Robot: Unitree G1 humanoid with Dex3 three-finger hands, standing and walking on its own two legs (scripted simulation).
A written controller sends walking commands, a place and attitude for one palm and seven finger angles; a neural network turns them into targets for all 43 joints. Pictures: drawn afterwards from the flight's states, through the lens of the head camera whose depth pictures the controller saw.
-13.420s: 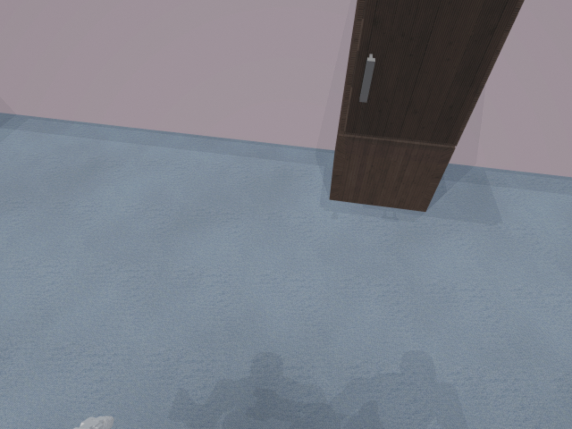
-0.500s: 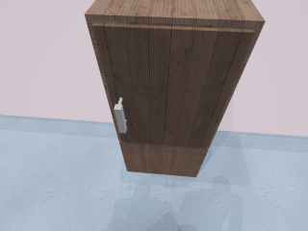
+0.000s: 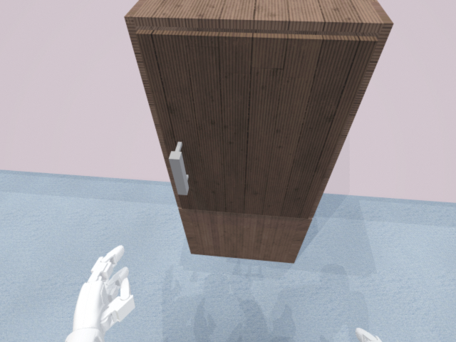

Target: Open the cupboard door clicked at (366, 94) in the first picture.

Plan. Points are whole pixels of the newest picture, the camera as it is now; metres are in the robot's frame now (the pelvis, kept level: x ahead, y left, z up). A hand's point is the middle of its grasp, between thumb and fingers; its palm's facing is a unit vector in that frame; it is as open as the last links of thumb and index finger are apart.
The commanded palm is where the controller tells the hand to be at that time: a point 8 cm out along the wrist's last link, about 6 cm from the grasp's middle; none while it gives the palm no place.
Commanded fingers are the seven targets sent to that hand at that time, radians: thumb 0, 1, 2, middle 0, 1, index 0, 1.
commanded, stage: raise the hand with hooked fingers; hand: left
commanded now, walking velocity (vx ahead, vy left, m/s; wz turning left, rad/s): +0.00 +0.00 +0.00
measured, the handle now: (181, 168) +0.55 +0.15 -0.09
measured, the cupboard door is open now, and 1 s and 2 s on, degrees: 0 0 0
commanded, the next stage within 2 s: move the hooked fingers beside the handle in 1.92 s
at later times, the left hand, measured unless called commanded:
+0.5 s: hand (121, 313) +0.19 +0.20 -0.07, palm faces -0.12 -0.99 -0.04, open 10.2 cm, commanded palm +0.17 +0.26 -0.06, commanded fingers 0.00 0.08 0.55 -0.26 -0.82 -0.26 -0.82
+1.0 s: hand (97, 298) +0.21 +0.26 -0.07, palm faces -0.08 -1.00 -0.05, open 13.1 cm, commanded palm +0.20 +0.31 -0.06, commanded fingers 0.00 -0.50 0.30 -0.30 -1.20 -0.30 -1.20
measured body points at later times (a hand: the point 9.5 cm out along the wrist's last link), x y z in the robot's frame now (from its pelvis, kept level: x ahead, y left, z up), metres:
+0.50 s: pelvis -0.05 +0.01 -0.10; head +0.03 +0.02 +0.34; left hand +0.19 +0.26 -0.06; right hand +0.14 -0.21 -0.19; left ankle -0.02 +0.12 -0.73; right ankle +0.00 -0.10 -0.73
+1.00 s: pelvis -0.05 +0.03 -0.10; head +0.05 +0.05 +0.34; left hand +0.21 +0.31 -0.06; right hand +0.14 -0.23 -0.16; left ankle -0.02 +0.12 -0.73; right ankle +0.00 -0.10 -0.73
